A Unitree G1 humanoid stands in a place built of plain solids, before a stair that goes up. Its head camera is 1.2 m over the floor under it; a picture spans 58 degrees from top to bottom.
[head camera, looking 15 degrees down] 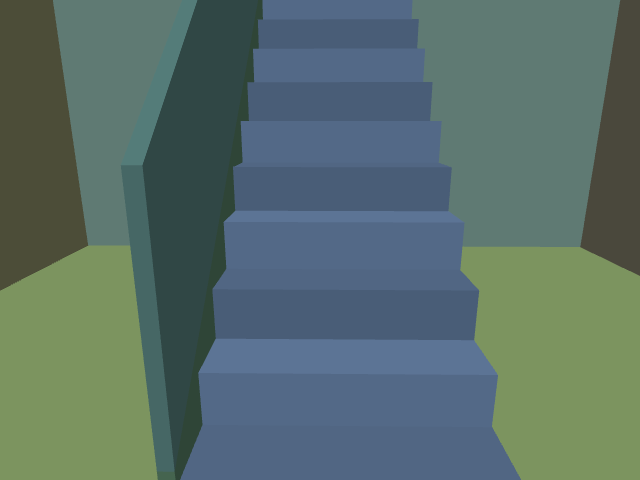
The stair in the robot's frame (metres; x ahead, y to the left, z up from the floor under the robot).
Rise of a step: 0.20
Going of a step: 0.24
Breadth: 0.99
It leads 1 degrees to the right of straight ahead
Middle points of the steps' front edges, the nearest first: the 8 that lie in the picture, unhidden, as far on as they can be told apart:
1.26 -0.09 0.41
1.50 -0.09 0.61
1.74 -0.10 0.81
1.97 -0.10 1.01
2.21 -0.10 1.22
2.45 -0.10 1.42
2.68 -0.11 1.62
2.92 -0.11 1.82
